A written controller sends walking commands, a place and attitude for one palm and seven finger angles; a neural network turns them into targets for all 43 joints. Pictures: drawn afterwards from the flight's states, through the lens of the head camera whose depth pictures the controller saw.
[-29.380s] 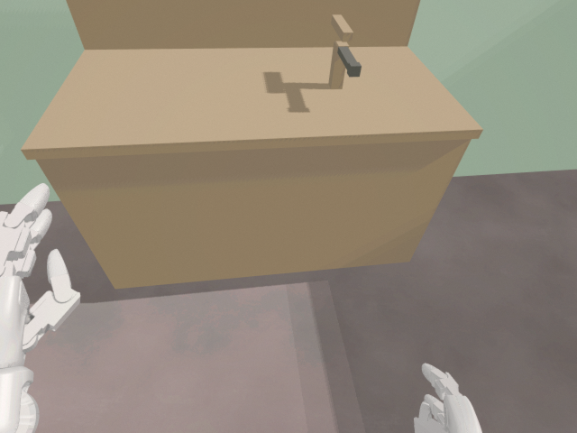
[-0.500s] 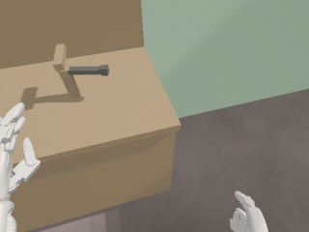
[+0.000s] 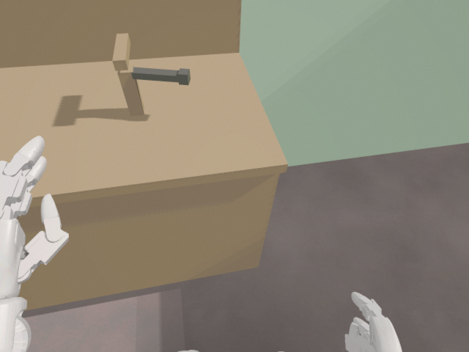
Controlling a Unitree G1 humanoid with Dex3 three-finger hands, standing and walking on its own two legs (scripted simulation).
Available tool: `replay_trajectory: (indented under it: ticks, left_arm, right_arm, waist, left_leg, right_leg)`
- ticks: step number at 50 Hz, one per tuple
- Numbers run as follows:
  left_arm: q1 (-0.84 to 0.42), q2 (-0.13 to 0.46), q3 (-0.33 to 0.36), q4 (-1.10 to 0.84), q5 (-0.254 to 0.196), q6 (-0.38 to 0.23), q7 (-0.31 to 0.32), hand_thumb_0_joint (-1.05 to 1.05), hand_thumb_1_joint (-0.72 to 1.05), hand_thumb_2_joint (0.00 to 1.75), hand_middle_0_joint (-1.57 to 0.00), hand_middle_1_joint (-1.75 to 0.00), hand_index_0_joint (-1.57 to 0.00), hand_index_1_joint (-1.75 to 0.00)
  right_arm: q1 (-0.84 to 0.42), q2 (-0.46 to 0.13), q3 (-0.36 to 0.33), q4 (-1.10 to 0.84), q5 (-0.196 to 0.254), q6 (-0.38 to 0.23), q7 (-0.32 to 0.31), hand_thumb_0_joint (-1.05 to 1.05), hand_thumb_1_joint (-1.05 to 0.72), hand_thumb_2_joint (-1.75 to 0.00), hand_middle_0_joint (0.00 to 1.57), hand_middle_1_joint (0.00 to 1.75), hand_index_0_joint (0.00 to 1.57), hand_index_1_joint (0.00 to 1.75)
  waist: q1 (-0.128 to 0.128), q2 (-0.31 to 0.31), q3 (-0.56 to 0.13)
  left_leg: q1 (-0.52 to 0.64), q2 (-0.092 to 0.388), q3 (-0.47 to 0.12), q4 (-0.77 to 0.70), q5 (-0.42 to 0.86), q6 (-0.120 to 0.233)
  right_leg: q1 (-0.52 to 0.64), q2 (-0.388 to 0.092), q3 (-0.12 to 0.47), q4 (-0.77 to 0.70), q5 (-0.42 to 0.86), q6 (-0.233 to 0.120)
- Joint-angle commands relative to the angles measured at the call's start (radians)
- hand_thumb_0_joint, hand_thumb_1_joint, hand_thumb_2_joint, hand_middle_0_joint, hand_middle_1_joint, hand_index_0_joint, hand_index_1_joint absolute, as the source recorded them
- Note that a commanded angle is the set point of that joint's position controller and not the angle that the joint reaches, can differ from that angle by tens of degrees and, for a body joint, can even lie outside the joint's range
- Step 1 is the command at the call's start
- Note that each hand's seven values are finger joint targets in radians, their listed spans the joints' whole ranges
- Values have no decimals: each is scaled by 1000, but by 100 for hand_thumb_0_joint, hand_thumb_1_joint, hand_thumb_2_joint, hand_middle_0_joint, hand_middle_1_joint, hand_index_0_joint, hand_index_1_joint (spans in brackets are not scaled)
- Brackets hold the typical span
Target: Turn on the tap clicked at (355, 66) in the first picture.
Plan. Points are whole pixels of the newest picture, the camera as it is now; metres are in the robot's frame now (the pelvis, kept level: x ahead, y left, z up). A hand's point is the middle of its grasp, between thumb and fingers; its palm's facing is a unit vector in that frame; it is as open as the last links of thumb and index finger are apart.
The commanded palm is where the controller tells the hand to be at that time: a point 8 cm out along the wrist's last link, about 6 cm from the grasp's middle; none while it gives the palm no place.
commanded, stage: step back with the hand held close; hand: left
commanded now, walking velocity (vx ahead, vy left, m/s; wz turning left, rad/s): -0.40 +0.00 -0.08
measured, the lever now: (184, 76) +0.70 +0.18 +0.10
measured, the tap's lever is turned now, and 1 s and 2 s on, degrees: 74 74 74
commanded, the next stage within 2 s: stop stepping back and stand still in 0.14 s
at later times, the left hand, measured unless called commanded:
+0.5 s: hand (71, 305) +0.14 +0.18 +0.18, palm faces +0.23 -0.86 -0.46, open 7.4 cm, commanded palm +0.09 +0.23 +0.19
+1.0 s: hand out of the picture +0.06 +0.20 +0.19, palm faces +0.39 -0.85 -0.35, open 7.4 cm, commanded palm +0.01 +0.25 +0.19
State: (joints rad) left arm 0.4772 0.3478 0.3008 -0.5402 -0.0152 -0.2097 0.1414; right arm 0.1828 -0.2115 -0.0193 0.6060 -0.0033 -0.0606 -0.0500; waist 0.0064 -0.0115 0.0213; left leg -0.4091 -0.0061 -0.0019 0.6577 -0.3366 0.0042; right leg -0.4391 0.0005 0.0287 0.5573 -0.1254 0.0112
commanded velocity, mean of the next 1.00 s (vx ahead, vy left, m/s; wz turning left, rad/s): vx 0.04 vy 0.03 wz -0.02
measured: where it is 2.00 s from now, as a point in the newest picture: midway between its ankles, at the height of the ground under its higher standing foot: outside the picture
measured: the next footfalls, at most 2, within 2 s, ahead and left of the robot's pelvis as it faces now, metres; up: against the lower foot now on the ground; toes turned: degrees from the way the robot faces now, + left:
right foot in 0.28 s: -0.10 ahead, -0.12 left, +0.00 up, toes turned -1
left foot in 0.52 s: -0.08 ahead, +0.12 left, +0.00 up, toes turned +1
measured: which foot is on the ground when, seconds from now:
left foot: down 0.00-0.30, up 0.32-0.50, down 0.52-1.00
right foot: down 0.00-0.02, up 0.04-0.26, down 0.28-1.00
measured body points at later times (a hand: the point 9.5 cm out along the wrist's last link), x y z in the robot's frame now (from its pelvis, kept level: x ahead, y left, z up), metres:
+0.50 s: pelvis -0.10 -0.03 +0.02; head -0.09 -0.04 +0.47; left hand +0.12 +0.22 +0.21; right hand +0.04 -0.29 -0.07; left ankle -0.08 +0.08 -0.71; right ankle -0.14 -0.12 -0.72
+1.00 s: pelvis -0.16 -0.03 +0.01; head -0.18 -0.03 +0.46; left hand +0.04 +0.24 +0.20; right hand -0.02 -0.25 -0.09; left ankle -0.13 +0.09 -0.69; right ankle -0.14 -0.12 -0.72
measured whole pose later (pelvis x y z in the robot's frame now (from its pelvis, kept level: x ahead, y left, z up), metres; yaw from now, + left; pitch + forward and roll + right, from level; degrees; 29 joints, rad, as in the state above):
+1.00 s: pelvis -0.16 -0.03 +0.01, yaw -2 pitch -2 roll +0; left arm 0.43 0.32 0.30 -0.44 -0.03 -0.14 0.15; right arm 0.25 -0.17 0.01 0.67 0.00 -0.06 -0.06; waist 0.01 0.01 -0.03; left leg -0.40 -0.01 0.02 0.86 -0.42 0.01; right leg -0.23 0.04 0.00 0.51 -0.23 -0.06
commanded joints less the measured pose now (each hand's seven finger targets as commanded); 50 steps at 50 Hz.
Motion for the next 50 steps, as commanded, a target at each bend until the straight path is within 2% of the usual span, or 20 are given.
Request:
replay_trajectory:
  ticks: [1, 4, 8, 11, 13, 14, 15, 16, 18, 21, 27, 30, 34, 39, 43, 44, 46, 47, 49, 50]
  left_arm:
    - [-73, 215, 206, -212, 2, -72, 44, 0, 90, 90, -20, -30, -20, -30]
    - [-77, 194, 215, -200, 6, -78, 32, 0, 90, 90, -20, -30, -20, -30]
    - [-32, 118, 114, -188, -27, -36, 25, 0, 90, 90, -20, -30, -20, -30]
    - [-97, 107, 62, -192, -28, -6, 21, 0, 90, 90, -20, -30, -20, -30]
    - [-127, 140, 78, -179, -22, -7, 17, 0, 90, 90, -20, -30, -20, -30]
    - [-120, 169, 99, -176, -16, -8, 15, 0, 90, 90, -20, -30, -20, -30]
    - [-126, 222, 129, -179, -18, -10, 17, 0, 90, 90, -20, -30, -20, -30]
    - [-132, 283, 178, -195, -19, -14, 24, 0, 90, 90, -20, -30, -20, -30]
    - [-38, 244, 183, -174, -12, -2, 21, 0, 90, 90, -20, -30, -20, -30]
    - [23, 236, 215, -129, -30, 5, 17, 0, 90, 90, -20, -30, -20, -30]
    - [10, 171, 138, -43, -55, 12, 20, 0, 90, 90, -20, -30, -20, -30]
    - [-17, 182, 127, -102, -42, 9, 21, 0, 90, 90, -20, -30, -20, -30]
    - [-97, 164, 99, -108, -28, -2, 30, 0, 90, 90, -20, -30, -20, -30]
    - [-165, 170, 118, -109, 0, 8, 48, 0, 90, 90, -20, -30, -20, -30]
    - [-156, 163, 115, -81, 1, 22, 41, 0, 90, 90, -20, -30, -20, -30]
    - [-143, 152, 105, -68, 0, 24, 36, 0, 90, 90, -20, -30, -20, -30]
    - [-125, 144, 91, -55, -5, 24, 23, 0, 90, 90, -20, -30, -20, -30]
    - [-143, 140, 77, -84, -15, 19, 18, 0, 90, 90, -20, -30, -20, -30]
    - [-139, 156, 97, -71, -23, 9, 15, 0, 90, 90, -20, -30, -20, -30]
    - [-141, 160, 103, -47, -22, 8, 18, 0, 90, 90, -20, -30, -20, -30]
  right_arm:
    - [-105, -146, -50, -170, -9, -54, -36, 0, -90, -90, 20, 30, 20, 30]
    - [-72, -114, -74, -152, -16, -83, -20, 0, -90, -90, 20, 30, 20, 30]
    - [-66, -104, -64, -119, -2, -102, -4, 0, -90, -90, 20, 30, 20, 30]
    - [-86, -106, -40, -95, -11, -108, -5, 0, -90, -90, 20, 30, 20, 30]
    - [-96, -108, -38, -87, -9, -108, -8, 0, -90, -90, 20, 30, 20, 30]
    - [-95, -96, -40, -95, -2, -99, -8, 0, -90, -90, 20, 30, 20, 30]
    - [-113, -73, -38, -115, 7, -88, -10, 0, -90, -90, 20, 30, 20, 30]
    - [-128, -78, -37, -124, 7, -85, -15, 0, -90, -90, 20, 30, 20, 30]
    - [-106, -81, -43, -163, 27, -79, -13, 0, -90, -90, 20, 30, 20, 30]
    - [-97, -77, -24, -166, 24, -49, -12, 0, -90, -90, 20, 30, 20, 30]
    - [-59, -143, -53, -157, 43, -45, -20, 0, -90, -90, 20, 30, 20, 30]
    - [-49, -141, -45, -156, 31, -42, -19, 0, -90, -90, 20, 30, 20, 30]
    - [-75, -144, -39, -146, 13, -53, -29, 0, -90, -90, 20, 30, 20, 30]
    - [-63, -138, -34, -129, 2, -63, -48, 0, -90, -90, 20, 30, 20, 30]
    - [-55, -114, -35, -112, -9, -62, -48, 0, -90, -90, 20, 30, 20, 30]
    - [-54, -112, -39, -112, -11, -59, -43, 0, -90, -90, 20, 30, 20, 30]
    - [-45, -102, -47, -96, -6, -51, -25, 0, -90, -90, 20, 30, 20, 30]
    - [-49, -101, -44, -99, 4, -59, -19, 0, -90, -90, 20, 30, 20, 30]
    - [-27, -101, -39, -103, 8, -71, -10, 0, -90, -90, 20, 30, 20, 30]
    - [-26, -85, -27, -100, 6, -65, -11, 0, -90, -90, 20, 30, 20, 30]
  waist:
    - [-3, 325, -117]
    - [-4, 262, -164]
    - [7, 188, -189]
    - [-2, 262, -168]
    - [18, 184, -198]
    - [17, 68, -208]
    - [9, -141, -203]
    - [20, -170, -199]
    - [21, -204, -231]
    - [-3, -58, -229]
    - [0, -2, -149]
    - [-25, 69, -168]
    - [-20, 105, -35]
    - [-17, 234, -21]
    - [-5, 121, -62]
    - [-5, 47, -53]
    - [-14, -187, -29]
    - [-13, -205, -9]
    - [-28, -120, -39]
    - [-32, -101, -44]
  left_leg:
    - [-118, 288, -323, -416, -37, 126]
    - [-196, 358, -313, -472, -136, 184]
    - [214, 273, -178, -362, 230, 116]
    - [251, 257, -165, -372, 266, 92]
    - [296, 216, -117, -279, 267, 52]
    - [284, 144, -26, -162, 202, 12]
    - [188, 53, 63, -23, 72, -21]
    - [57, 10, 50, 110, -43, -25]
    - [-68, 5, 0, 185, -28, -9]
    - [-28, 7, 23, 33, 64, 0]
    - [232, 94, -56, -247, 319, 42]
    - [233, 89, -74, -200, 442, 43]
    - [123, 106, -151, -335, -123, 62]
    - [-43, 166, -240, -504, -516, 84]
    - [-48, 124, -147, -352, -394, 68]
    - [-65, 73, -82, -221, -345, 54]
    - [-74, -14, 30, 235, -146, 11]
    - [-115, 3, 12, 360, -114, 5]
    - [-131, 48, -22, 287, -94, 3]
    - [-41, 59, -2, 202, -79, 5]
  right_leg:
    - [154, 46, -8, 241, -132, 15]
    - [197, 72, 54, 612, -274, 17]
    - [16, 47, 3, 271, -357, 9]
    - [84, 55, 1, 16, -309, 4]
    - [151, 34, 3, -244, -123, -3]
    - [165, -34, 50, -329, 43, -27]
    - [163, -170, 209, -331, 212, -66]
    - [187, -275, 283, -310, 390, -98]
    - [377, -242, 207, -141, 730, -77]
    - [405, -221, 161, -103, 567, -117]
    - [255, -84, 143, -172, 99, -6]
    - [288, -77, 107, -129, 209, -29]
    - [175, -17, 85, -195, -275, -36]
    - [275, 77, -53, -2, -320, -38]
    - [331, 31, -35, -78, -293, -66]
    - [311, -17, 53, -146, -354, -98]
    - [166, -251, 445, -397, -636, -212]
    - [173, -313, 516, -420, -546, -249]
    - [235, -299, 400, -338, -333, -239]
    - [163, -265, 303, -327, -379, -202]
